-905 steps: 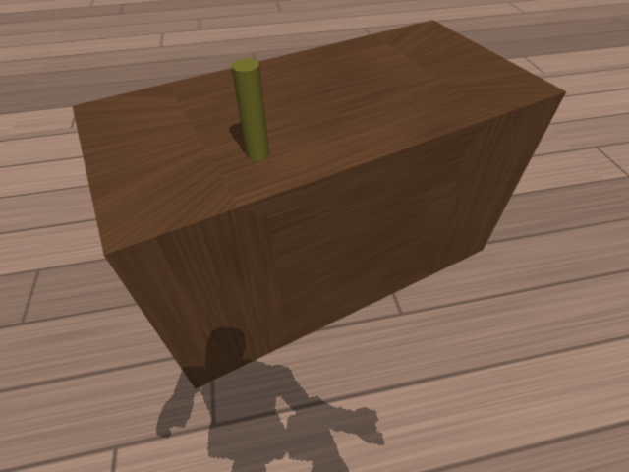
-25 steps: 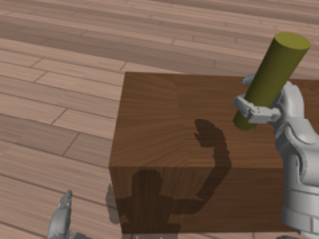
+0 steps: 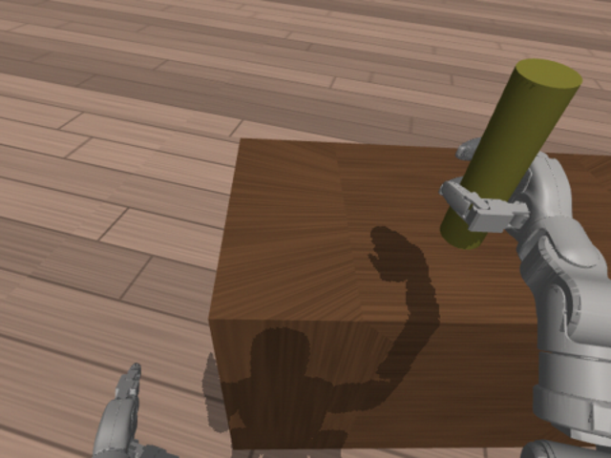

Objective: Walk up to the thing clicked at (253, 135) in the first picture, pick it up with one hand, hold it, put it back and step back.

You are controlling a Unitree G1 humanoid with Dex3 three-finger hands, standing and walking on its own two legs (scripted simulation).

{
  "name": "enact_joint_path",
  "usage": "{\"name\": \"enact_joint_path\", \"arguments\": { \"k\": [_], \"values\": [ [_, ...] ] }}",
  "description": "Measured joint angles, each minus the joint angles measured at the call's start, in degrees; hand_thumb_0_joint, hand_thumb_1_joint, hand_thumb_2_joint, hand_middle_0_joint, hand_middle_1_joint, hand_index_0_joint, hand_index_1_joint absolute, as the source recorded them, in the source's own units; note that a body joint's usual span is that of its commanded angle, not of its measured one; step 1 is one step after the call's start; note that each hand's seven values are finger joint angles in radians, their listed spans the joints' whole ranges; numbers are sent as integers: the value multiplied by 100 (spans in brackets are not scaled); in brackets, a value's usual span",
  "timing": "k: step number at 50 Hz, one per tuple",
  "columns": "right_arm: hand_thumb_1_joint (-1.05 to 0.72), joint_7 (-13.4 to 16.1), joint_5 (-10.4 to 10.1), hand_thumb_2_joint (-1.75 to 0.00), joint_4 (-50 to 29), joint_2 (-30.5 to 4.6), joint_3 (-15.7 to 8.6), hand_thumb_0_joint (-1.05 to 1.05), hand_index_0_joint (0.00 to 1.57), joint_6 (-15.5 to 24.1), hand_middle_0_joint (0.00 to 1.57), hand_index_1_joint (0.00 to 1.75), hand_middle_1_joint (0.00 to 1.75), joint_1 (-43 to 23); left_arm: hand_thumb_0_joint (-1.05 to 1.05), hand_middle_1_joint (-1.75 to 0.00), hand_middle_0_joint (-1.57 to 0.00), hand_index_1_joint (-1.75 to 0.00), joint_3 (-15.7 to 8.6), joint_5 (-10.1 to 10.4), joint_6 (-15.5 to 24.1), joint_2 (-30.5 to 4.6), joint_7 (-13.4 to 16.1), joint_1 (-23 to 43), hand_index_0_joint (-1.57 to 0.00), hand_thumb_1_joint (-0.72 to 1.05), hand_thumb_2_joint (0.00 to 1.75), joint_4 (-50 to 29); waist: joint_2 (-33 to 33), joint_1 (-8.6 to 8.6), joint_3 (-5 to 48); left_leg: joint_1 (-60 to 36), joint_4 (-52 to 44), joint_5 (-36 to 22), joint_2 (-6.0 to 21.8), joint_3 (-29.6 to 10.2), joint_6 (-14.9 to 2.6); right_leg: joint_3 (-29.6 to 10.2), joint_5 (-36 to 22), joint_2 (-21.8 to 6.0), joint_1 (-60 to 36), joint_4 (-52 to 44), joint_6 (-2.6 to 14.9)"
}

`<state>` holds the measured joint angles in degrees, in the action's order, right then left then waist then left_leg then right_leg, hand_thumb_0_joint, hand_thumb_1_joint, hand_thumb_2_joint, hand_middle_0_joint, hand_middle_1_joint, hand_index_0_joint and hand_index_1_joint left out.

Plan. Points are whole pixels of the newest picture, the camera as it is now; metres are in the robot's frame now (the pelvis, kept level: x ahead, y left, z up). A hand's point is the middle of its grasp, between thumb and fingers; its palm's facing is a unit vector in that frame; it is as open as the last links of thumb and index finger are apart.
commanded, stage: crouch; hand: right
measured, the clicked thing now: (495, 169) +0.34 -0.17 +0.26
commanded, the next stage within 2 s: lower in 1.10 s
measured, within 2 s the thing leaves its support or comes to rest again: neither
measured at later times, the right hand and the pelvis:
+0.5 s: hand (440, 196) +0.43 -0.16 +0.15, palm faces +0.09 +1.00 +0.02, open 7.2 cm; pelvis +0.00 +0.00 +0.00, yaw +2 degrees
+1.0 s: hand (429, 202) +0.47 -0.17 +0.11, palm faces +0.07 +1.00 +0.02, open 7.2 cm; pelvis +0.00 -0.01 -0.01, yaw +3 degrees
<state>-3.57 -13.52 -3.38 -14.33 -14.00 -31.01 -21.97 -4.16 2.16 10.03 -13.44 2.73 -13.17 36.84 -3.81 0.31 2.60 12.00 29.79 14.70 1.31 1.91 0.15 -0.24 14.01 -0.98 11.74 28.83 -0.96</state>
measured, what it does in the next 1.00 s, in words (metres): stands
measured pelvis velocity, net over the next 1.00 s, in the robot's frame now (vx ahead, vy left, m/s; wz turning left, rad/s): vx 0.00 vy -0.01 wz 0.04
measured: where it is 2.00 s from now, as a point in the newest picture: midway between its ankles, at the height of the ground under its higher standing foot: outside the picture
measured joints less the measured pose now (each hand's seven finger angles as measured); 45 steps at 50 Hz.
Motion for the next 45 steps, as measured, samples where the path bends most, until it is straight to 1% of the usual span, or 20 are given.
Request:
{"name": "enact_joint_path", "arguments": {
  "k": [4,7,11,16,22,27,31,36,40,45],
  "values": [
    [7,36,44,-111,527,-10,-42,-1,90,113,88,109,107,-115,-1,-5,-4,-5,8,-26,49,39,10,29,-5,-53,5,21,37,-59,-15,38,16,-5,-3,3,-6,-3,-20,-3,27,-10,-3],
    [7,69,121,-111,976,-9,-49,-1,90,334,88,109,107,-217,-1,-5,-4,-5,28,-33,134,44,18,58,-5,-53,5,96,81,-96,-68,127,57,-11,-11,-11,-12,9,-25,-11,105,21,-8],
    [7,111,235,-112,1612,-18,-39,-1,90,802,87,110,107,-439,-1,-5,-4,-5,36,-76,243,58,35,72,-5,-53,6,157,164,-157,-159,308,138,-18,-21,-30,-15,25,-22,-22,278,104,-13],
    [7,164,350,-112,2434,-68,-22,-1,90,1531,88,110,107,-807,-1,-5,-5,-5,87,-119,365,62,92,78,-5,-53,6,158,260,-227,-204,545,231,-23,-45,-82,-15,75,8,-47,501,220,-17],
    [7,170,432,-113,3407,-213,-128,-1,90,2270,88,109,107,-1202,-1,-5,-5,-5,100,-162,357,67,134,67,-5,-54,6,27,303,-352,-132,730,271,-22,-67,-142,0,133,57,-69,680,304,-3],
    [8,77,470,-113,4200,-299,-181,-1,90,2798,88,109,107,-1465,-1,-5,-5,-5,148,-158,281,89,100,38,-5,-54,6,-36,332,-395,-39,870,291,-18,-74,-172,12,163,90,-76,823,355,11],
    [8,23,504,-113,4617,-363,-213,-1,90,3137,88,109,107,-1594,-1,-5,-5,-5,183,-164,161,127,70,34,-6,-53,5,-170,339,-426,-46,992,306,-25,-77,-186,21,175,104,-80,953,400,23],
    [8,-41,514,-113,4976,-441,-253,-1,90,3523,88,109,107,-1734,-1,-5,-6,-5,224,-165,40,156,99,-14,-6,-53,5,-417,386,-477,-53,1124,337,-18,-75,-192,33,180,124,-78,1094,453,36],
    [7,-63,542,-113,5235,-481,-258,-1,90,3721,88,109,107,-1833,-1,-5,-6,-5,259,-168,-40,137,110,-33,-6,-53,5,-471,417,-516,-9,1259,380,-1,-82,-197,42,183,166,-86,1244,536,45],
    [7,-54,579,-113,5443,-536,-303,-1,90,3937,88,109,107,-1926,-1,-5,-6,-5,239,-184,-164,126,116,-54,-6,-53,5,-656,440,-585,26,1397,451,34,-89,-212,59,195,233,-95,1398,656,61]
  ]
}}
